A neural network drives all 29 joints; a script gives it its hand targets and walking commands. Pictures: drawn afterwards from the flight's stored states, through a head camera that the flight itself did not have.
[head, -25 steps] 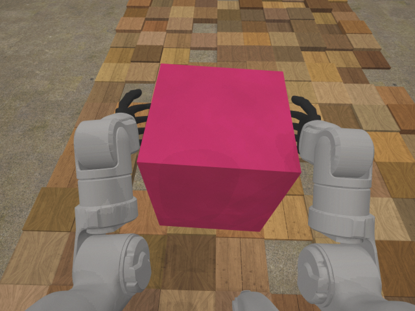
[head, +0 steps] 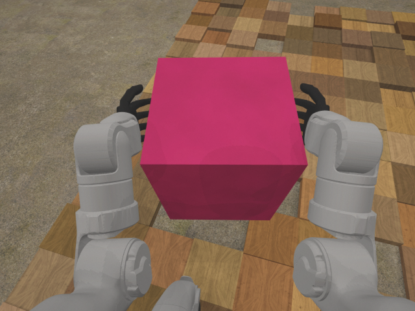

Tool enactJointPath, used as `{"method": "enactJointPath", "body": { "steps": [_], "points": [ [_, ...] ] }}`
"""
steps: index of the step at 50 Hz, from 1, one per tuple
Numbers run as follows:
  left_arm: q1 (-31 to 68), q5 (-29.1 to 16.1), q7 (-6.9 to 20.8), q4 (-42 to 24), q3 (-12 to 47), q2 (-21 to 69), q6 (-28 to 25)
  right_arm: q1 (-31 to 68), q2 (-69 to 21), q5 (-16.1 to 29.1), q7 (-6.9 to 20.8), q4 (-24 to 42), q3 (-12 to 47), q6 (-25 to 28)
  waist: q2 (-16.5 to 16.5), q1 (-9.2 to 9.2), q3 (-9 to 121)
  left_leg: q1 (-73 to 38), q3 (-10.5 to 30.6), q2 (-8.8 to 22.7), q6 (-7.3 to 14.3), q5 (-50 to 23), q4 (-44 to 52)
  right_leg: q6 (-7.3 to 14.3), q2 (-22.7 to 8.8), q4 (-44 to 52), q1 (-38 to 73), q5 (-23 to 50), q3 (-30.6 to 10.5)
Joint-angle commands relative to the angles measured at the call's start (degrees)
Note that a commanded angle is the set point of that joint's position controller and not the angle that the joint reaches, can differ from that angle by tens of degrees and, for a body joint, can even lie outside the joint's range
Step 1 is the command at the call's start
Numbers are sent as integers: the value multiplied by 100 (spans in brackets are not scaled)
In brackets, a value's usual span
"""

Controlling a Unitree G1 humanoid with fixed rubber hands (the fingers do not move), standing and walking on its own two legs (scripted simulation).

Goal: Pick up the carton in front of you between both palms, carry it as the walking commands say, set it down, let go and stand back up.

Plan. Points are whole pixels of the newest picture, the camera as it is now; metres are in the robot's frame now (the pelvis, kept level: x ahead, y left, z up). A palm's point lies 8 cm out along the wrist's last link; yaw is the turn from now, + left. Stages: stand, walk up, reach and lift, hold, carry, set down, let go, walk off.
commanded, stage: carry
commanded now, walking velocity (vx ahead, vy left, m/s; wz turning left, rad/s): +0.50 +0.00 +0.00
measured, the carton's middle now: (220, 148) +0.39 +0.04 +0.08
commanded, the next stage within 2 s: none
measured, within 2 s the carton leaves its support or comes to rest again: neither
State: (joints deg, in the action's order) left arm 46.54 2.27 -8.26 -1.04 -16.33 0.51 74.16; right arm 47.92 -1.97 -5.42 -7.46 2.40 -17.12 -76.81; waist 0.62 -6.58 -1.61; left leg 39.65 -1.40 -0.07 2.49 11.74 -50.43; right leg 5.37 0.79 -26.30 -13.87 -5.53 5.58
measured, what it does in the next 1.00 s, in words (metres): walks ahead: left foot, then right foot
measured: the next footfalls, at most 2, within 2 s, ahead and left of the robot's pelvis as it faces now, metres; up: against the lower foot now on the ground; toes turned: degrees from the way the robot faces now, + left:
left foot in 0.10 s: +0.25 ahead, +0.10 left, +0.02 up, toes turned +3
right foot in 0.52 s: +0.46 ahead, -0.11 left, +0.01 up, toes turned -3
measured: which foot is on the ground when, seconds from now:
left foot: up 0.00-0.08, down 0.10-0.56, up 0.58-0.92, down 0.94-1.00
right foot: down 0.00-0.12, up 0.14-0.50, down 0.52-0.98, up 1.00-1.00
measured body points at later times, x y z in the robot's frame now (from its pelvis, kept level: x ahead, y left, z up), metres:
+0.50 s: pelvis +0.30 +0.01 +0.00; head +0.34 +0.00 +0.45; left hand +0.69 +0.12 +0.11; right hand +0.65 -0.19 +0.11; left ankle +0.21 +0.10 -0.72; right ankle +0.41 -0.10 -0.72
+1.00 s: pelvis +0.59 +0.01 -0.03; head +0.60 +0.02 +0.42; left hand +0.95 +0.19 +0.09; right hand +0.96 -0.12 +0.09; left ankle +0.69 +0.10 -0.75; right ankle +0.43 -0.10 -0.72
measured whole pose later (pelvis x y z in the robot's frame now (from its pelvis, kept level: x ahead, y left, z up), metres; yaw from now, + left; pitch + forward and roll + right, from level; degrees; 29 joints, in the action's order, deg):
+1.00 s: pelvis +0.59 +0.01 -0.03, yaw +0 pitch +5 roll +1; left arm 37.2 1.1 -6.7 9.9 -10.4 -1.3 66.8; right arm 35.7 -3.5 -7.2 -6.2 -6.5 -13.5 -68.1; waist 2.6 -3.0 5.1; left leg 29.4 -6.7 -0.9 4.0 7.0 -31.1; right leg 0.4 -1.3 -43.9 -10.7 -28.4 1.2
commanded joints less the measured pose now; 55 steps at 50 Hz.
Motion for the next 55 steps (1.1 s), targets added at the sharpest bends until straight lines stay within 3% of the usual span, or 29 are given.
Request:
{"method": "enactJointPath", "body": {
  "steps": [1,3,5,6,7,8,9,10,12,15,19,23,24,26,27,28,29,31,32,34,39,44,46,48,49,50,51,53,55],
  "points": [
    [4572,-2933,1660,-280,3994,6003,88,3451,-4983,1564,864,-264,3386,206,716,16,2914,-55,-414,-236,29,-875,1056,526,-1062,-115,2442,3578,-1068],
    [4497,-2888,1685,72,3942,6044,50,3414,-4974,1565,950,-525,3353,195,648,102,2687,-979,-602,-360,136,-1296,1932,347,-960,-258,1865,3353,-840],
    [4435,-2849,1701,465,3885,6146,5,3286,-5034,1611,1056,-883,3275,206,265,657,2998,-3374,-733,-278,423,-1990,2456,-40,-677,-1322,607,3013,-307],
    [4586,-2787,1706,560,3799,6252,26,3234,-4864,1544,1078,-1060,3191,257,-789,972,3764,-5586,1242,1173,1374,-3290,1735,-544,-258,-3044,-1307,1360,-320],
    [4476,-2721,1730,631,3734,6263,33,2943,-5026,1588,1108,-1287,3121,322,-1925,1294,4104,-6288,2927,1978,1935,-3458,2216,-658,494,-4714,-2655,-2457,-450],
    [4347,-2681,1729,818,3723,6432,9,2868,-5304,1720,1150,-1207,3183,337,-1306,1242,4004,-6185,2726,1862,1798,-2681,2154,-471,133,-5292,-2989,-2522,-1015],
    [4316,-2604,1723,738,3634,6496,-45,3089,-5659,1908,1204,-1004,3327,385,-606,1251,3678,-5766,2561,1753,1527,-2231,2235,-409,-41,-4978,-3151,-2167,-1064],
    [4268,-2514,1696,663,3563,6581,-93,3482,-5979,2146,1257,-657,3521,450,-365,1139,3375,-5328,2313,1628,1264,-1995,2335,-375,-189,-4554,-3136,-1908,-972],
    [4030,-2289,1572,472,3524,6589,-189,4071,-6487,2612,1348,-83,3934,548,-420,981,3258,-4713,2002,1394,1026,-1360,2585,-414,-275,-3960,-2716,-1663,-848],
    [3472,-1948,1350,258,3565,6485,-356,4205,-6741,3023,1448,369,4315,665,-621,1034,3212,-4532,1659,1298,1089,-1414,2685,-481,-273,-3076,-2603,-1473,-642],
    [2971,-1568,1177,13,3697,6101,-540,3938,-6661,3243,1556,515,4656,818,-700,1177,3096,-4402,1260,1236,1087,-1861,2633,-538,-230,-1666,-2226,-572,-390],
    [2614,-1418,1190,12,3783,5734,-578,3511,-6432,3194,1584,232,4741,910,-681,1217,2856,-4311,848,1062,804,-2041,2397,-440,-129,-328,-1583,347,-264],
    [2533,-1420,1229,97,3780,5674,-574,3348,-6379,3129,1591,61,4723,924,-664,1168,2820,-4135,676,1020,695,-2071,2321,-419,-58,77,-1127,369,-114],
    [2337,-1406,1339,424,3774,5614,-570,3046,-6359,3029,1613,-348,4682,947,-472,790,2999,-3650,98,660,352,-2547,1062,-268,-158,826,423,1623,49],
    [2127,-1361,1391,643,3685,5585,-584,2978,-6322,2967,1625,-587,4615,944,-129,591,3145,-2600,-178,366,110,-2113,493,-86,-326,354,1715,1455,-58],
    [2059,-1290,1425,875,3565,5494,-647,3073,-6436,2942,1641,-775,4512,932,981,402,3577,-1045,-253,99,-207,-579,-498,575,-1395,41,3367,2427,-1596],
    [1987,-1368,1461,980,3586,5605,-713,3048,-6510,2903,1654,-760,4471,950,1847,241,3647,311,-191,-315,-303,1786,-1465,1028,-1958,169,4076,2345,-2853],
    [2533,-1819,1552,485,3872,6050,-777,3124,-6618,2843,1617,-644,4423,1031,611,211,3300,732,205,-14,-206,1803,-1531,856,-1852,220,3565,1691,-2713],
    [2885,-1997,1556,103,4080,6223,-795,3098,-6638,2786,1555,-511,4381,1057,417,271,3195,635,129,23,-196,1730,-1241,664,-1814,283,3259,1705,-2580],
    [3417,-2402,1574,-410,4350,6427,-808,2976,-6520,2631,1372,-280,4293,1091,433,320,3117,72,61,-13,-227,1485,-469,454,-1603,513,2543,1285,-2182],
    [3303,-2816,1630,-666,4599,6292,-741,2497,-5936,2121,1004,131,4188,1031,874,132,3002,451,105,158,-216,-72,94,544,-1459,412,2568,1445,-1831],
    [2935,-2785,1691,-3,4568,6147,-707,2100,-5323,1746,1042,-213,3887,910,388,68,2377,-571,-180,78,-165,-1435,2006,285,-1118,466,1695,916,-1329],
    [2945,-2724,1694,256,4506,6192,-722,2076,-5302,1721,1141,-461,3778,880,418,322,2208,-1707,-592,1,-55,-1656,2346,141,-1055,262,988,1154,-999],
    [2893,-2628,1691,549,4413,6251,-723,1929,-5317,1782,1252,-815,3687,888,-111,892,2673,-3822,-909,-111,-64,-1617,2623,-234,-484,-1458,194,1359,-183],
    [3060,-2552,1689,735,4297,6374,-674,2040,-5221,1750,1287,-980,3623,940,-1086,940,3225,-5951,748,925,748,-2148,2180,-506,-178,-2702,-1783,-301,-355],
    [2945,-2478,1703,659,4224,6412,-666,1910,-5427,1893,1319,-1037,3703,1002,-1988,1178,3616,-6354,2644,1840,1273,-1167,2509,-612,278,-4153,-2812,-2348,-350],
    [3058,-2469,1683,599,4238,6480,-689,2043,-5695,2066,1354,-828,3790,1029,-1439,1173,3432,-5891,2699,1793,1257,-715,2690,-510,61,-4586,-2998,-2270,-656],
    [3190,-2422,1584,319,4144,6588,-750,2907,-6165,2546,1396,-131,4186,1084,-428,1107,3099,-5012,2297,1658,1088,-1015,2724,-478,-236,-4135,-2875,-1875,-751],
    [3041,-2275,1430,130,4088,6544,-760,3429,-6391,2915,1407,374,4479,1102,-496,1038,3017,-4451,2059,1475,993,-589,2916,-516,-310,-3507,-2563,-1794,-721]
  ]
}}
